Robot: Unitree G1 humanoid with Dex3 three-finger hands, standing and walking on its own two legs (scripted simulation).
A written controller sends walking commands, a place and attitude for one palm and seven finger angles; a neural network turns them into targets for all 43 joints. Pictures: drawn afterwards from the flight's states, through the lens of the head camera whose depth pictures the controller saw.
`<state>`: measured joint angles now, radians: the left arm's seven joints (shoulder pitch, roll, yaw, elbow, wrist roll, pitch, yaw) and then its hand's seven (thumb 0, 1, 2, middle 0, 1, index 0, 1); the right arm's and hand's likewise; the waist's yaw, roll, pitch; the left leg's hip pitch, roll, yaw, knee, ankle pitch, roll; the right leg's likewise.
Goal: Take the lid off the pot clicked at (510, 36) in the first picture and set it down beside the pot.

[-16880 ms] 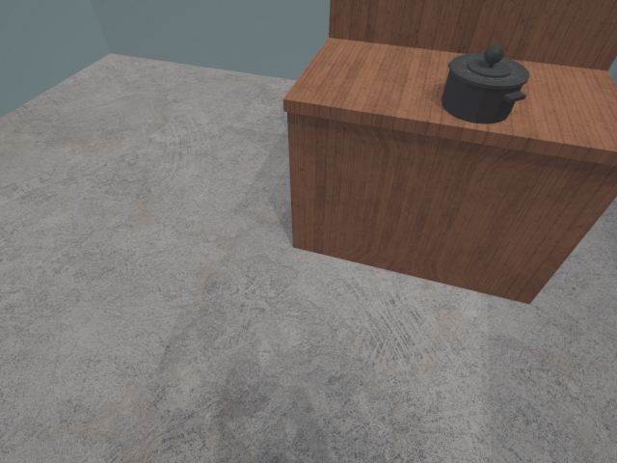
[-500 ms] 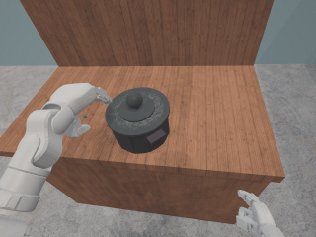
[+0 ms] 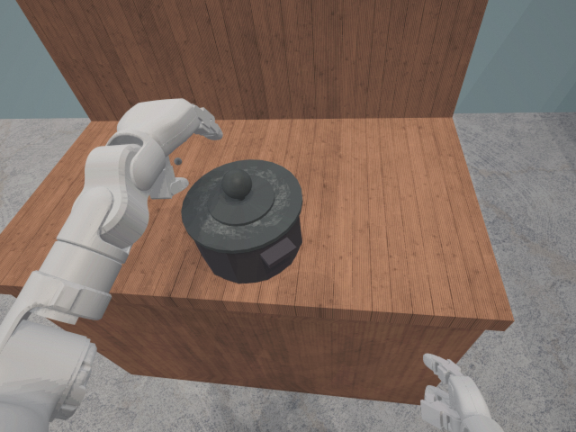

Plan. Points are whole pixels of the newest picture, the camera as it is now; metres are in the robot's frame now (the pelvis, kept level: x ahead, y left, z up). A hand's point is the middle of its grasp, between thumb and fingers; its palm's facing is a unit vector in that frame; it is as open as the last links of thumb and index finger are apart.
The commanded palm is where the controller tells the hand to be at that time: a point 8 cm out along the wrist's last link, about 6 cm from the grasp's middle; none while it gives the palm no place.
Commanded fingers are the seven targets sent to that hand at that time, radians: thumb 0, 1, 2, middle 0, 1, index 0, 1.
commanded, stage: move the open hand above the knob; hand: left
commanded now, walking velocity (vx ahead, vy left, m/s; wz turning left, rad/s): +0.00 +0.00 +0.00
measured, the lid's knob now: (236, 183) +0.46 +0.11 +0.09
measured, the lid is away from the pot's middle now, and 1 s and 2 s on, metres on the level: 0.00 0.00 0.00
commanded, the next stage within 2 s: lower the open fingers around the knob in 1.28 s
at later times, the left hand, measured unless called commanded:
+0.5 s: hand (230, 157) +0.44 +0.10 +0.17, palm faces -0.22 -0.01 -0.98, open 10.4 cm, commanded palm +0.42 +0.12 +0.24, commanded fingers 0.00 -0.36 1.49 -0.82 -0.08 -0.82 -0.08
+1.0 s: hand (219, 159) +0.43 +0.11 +0.17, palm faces -0.18 -0.04 -0.98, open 10.4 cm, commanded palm +0.40 +0.11 +0.24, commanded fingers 0.00 -0.36 1.49 -0.82 -0.08 -0.82 -0.08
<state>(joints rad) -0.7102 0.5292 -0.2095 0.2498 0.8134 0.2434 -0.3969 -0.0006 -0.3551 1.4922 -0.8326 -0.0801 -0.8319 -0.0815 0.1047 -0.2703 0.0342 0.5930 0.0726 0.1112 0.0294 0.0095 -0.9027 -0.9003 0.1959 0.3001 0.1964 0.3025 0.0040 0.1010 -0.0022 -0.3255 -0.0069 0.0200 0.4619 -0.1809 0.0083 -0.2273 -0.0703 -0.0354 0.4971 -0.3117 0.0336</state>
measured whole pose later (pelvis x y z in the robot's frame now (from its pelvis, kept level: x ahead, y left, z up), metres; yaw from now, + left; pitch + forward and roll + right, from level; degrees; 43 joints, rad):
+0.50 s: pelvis +0.00 -0.01 +0.00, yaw -1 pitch +3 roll +1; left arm -0.84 0.43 -0.32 0.43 0.85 0.27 -0.41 0.00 -0.35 1.49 -0.83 -0.08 -0.83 -0.08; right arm 0.14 -0.28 0.03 0.63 0.07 0.12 0.01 0.01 -0.90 -0.90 0.20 0.30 0.20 0.30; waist -0.04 0.09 -0.01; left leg -0.32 0.00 0.03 0.47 -0.20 0.00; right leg -0.23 -0.06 -0.03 0.52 -0.33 0.02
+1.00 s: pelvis +0.01 -0.01 +0.00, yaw +0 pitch +3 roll +1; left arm -0.80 0.42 -0.32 0.37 0.86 0.32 -0.39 0.00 -0.35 1.49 -0.83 -0.08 -0.83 -0.08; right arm 0.10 -0.27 0.02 0.60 0.08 0.14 0.04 0.01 -0.90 -0.90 0.20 0.30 0.20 0.30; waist 0.00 0.10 -0.03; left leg -0.32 0.00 0.02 0.47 -0.19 0.00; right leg -0.23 -0.06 -0.03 0.51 -0.33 0.02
